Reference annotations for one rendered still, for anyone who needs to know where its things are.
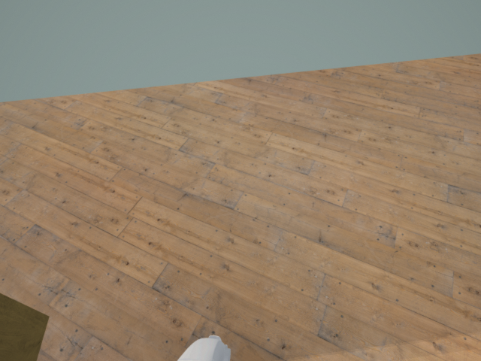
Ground robot left thigh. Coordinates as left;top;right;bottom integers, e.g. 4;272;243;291
178;338;231;361

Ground table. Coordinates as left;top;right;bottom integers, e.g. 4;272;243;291
0;293;49;361

